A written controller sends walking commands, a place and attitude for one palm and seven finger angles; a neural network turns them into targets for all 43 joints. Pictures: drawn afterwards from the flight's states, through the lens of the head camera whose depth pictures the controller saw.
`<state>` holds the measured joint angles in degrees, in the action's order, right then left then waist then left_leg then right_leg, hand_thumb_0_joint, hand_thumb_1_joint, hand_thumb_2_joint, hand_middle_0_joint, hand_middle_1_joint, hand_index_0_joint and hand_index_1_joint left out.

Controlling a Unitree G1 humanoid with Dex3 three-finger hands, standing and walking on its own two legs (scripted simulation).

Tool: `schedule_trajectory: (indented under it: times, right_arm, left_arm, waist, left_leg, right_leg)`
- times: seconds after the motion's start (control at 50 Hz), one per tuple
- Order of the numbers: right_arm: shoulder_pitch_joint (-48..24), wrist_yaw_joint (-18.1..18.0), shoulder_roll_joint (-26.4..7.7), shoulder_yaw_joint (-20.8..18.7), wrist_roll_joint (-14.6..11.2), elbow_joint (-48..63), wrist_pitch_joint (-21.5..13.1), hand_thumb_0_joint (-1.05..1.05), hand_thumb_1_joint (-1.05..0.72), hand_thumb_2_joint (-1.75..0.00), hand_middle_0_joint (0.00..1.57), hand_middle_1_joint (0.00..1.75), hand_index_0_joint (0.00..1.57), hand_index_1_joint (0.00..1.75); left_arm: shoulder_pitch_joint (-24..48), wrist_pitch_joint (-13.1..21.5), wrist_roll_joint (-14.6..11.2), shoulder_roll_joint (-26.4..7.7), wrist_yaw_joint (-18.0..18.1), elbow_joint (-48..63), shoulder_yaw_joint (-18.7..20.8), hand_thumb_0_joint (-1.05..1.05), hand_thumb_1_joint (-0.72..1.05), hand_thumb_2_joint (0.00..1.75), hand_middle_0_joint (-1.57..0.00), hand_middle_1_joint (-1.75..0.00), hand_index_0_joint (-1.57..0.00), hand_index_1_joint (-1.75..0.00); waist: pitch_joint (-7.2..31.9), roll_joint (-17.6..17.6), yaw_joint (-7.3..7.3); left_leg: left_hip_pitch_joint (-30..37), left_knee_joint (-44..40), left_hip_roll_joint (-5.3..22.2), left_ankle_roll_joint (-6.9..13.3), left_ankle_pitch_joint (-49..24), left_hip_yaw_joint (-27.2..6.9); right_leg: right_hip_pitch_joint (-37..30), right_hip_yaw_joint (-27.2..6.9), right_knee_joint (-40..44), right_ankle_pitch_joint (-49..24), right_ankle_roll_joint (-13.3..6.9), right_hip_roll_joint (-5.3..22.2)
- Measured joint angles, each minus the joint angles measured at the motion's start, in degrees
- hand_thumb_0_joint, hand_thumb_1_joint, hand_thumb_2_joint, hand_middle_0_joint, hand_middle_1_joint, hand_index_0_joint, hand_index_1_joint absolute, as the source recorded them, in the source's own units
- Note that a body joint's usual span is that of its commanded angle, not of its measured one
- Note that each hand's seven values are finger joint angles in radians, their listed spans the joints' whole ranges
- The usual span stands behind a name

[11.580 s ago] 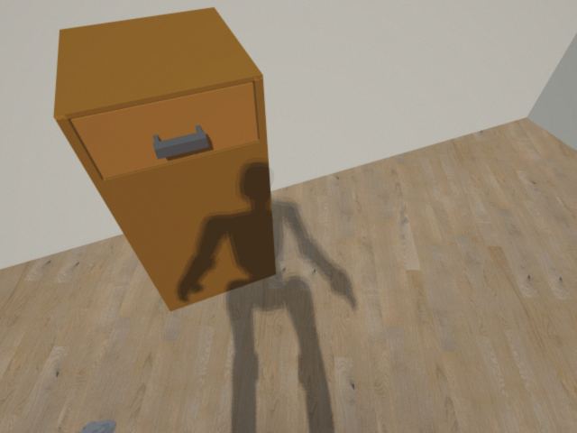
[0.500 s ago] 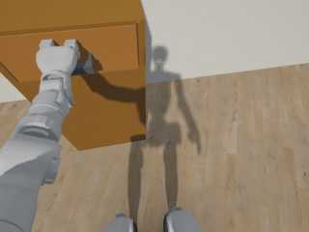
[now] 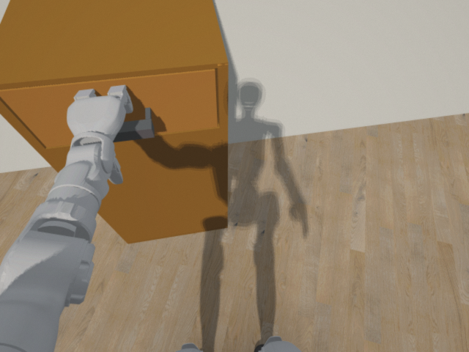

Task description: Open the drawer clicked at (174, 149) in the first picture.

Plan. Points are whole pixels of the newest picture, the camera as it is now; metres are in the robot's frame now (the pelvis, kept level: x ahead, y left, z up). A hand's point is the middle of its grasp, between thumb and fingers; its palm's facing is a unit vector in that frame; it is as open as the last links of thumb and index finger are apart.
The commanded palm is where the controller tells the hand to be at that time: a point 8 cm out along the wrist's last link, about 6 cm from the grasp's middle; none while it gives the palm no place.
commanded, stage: lift the fingers back up to retry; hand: left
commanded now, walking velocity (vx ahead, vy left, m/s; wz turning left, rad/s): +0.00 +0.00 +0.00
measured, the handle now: (123, 123) +0.54 +0.19 +0.02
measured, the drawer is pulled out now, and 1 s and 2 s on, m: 0.00 0.00 0.00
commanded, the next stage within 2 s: re-aim the fingers above the handle in 0.34 s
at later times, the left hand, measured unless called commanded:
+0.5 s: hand (105, 128) +0.49 +0.20 +0.07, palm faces -0.03 -0.03 -1.00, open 13.8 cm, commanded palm +0.47 +0.19 +0.13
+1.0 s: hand (110, 130) +0.48 +0.19 +0.08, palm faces -0.03 -0.02 -1.00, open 13.8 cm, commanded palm +0.47 +0.19 +0.13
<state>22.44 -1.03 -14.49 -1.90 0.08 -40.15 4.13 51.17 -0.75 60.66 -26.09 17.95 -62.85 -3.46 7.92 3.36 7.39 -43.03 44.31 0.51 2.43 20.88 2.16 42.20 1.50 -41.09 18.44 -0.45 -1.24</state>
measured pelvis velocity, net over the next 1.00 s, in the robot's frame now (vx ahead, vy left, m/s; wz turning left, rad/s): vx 0.02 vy -0.02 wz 0.01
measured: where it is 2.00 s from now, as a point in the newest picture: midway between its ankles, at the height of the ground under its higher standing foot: outside the picture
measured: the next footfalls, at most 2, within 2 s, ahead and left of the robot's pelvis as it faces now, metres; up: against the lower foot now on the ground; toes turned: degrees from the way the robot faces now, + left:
none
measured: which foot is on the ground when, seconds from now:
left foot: down 0.00-1.00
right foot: down 0.00-1.00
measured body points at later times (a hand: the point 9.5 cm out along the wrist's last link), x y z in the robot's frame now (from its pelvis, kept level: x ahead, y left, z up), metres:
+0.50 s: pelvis +0.03 -0.01 +0.02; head +0.10 -0.03 +0.46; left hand +0.48 +0.20 +0.13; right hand +0.11 -0.27 -0.12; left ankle -0.01 +0.09 -0.71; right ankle +0.00 -0.12 -0.71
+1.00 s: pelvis +0.02 -0.02 +0.02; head +0.08 -0.04 +0.46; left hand +0.48 +0.19 +0.13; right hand +0.06 -0.29 -0.12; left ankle -0.01 +0.09 -0.71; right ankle +0.00 -0.12 -0.71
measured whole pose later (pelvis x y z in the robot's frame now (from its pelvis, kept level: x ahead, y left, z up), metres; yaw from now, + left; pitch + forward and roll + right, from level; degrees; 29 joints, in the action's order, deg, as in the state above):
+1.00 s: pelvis +0.02 -0.02 +0.02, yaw +0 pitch +14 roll +0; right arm 19.6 -0.8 -15.1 -3.2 -0.7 -40.5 6.5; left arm 43.7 -1.5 60.5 -23.6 15.0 -55.3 -4.3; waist 7.1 3.7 4.3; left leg -30.3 35.4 0.4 1.0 19.0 2.3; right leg 31.0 1.1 -35.3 18.2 -1.8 -1.4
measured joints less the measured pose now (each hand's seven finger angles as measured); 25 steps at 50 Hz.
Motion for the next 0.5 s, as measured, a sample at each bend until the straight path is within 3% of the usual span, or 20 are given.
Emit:
schedule_trajectory:
  times: [0.34,0.5]
  right_arm:
    - [-4.29,1.22,0.06,-0.93,-0.34,0.23,2.34,0.01,-0.90,-0.90,0.20,0.30,0.20,0.30]
    - [-5.79,0.92,-0.14,-1.10,-0.27,1.65,2.81,0.01,-0.90,-0.90,0.20,0.30,0.20,0.30]
  left_arm:
    - [-5.01,-2.81,-1.27,3.14,-2.83,7.09,-2.20,0.00,-0.49,0.30,-0.35,-1.21,-0.35,-1.22]
    - [-7.20,-0.81,-0.81,3.40,-4.18,9.50,-2.35,0.00,-0.49,0.30,-0.33,-1.20,-0.33,-1.21]
  waist:
    - [0.07,0.37,-3.48]
    - [-0.10,0.07,-4.33]
  left_leg:
    - [10.34,-6.94,-0.69,-0.42,-0.46,-0.20]
    - [11.63,-7.63,-0.67,-0.84,-0.61,-0.39]
  right_leg:
    - [-9.87,0.00,5.64,0.40,-0.20,0.44]
    - [-10.86,0.17,5.57,0.73,-0.62,0.41]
